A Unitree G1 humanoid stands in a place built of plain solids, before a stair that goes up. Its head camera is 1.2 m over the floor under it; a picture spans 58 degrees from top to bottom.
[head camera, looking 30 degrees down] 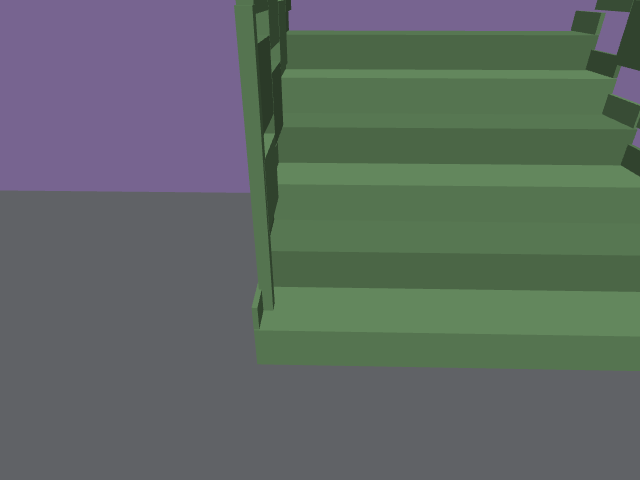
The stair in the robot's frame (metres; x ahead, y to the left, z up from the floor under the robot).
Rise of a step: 0.17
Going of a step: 0.26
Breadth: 1.62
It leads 1 degrees to the right of straight ahead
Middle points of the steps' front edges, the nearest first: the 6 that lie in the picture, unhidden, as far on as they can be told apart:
1.14 -0.58 0.17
1.40 -0.58 0.33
1.66 -0.59 0.50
1.92 -0.59 0.67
2.18 -0.60 0.84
2.44 -0.61 1.00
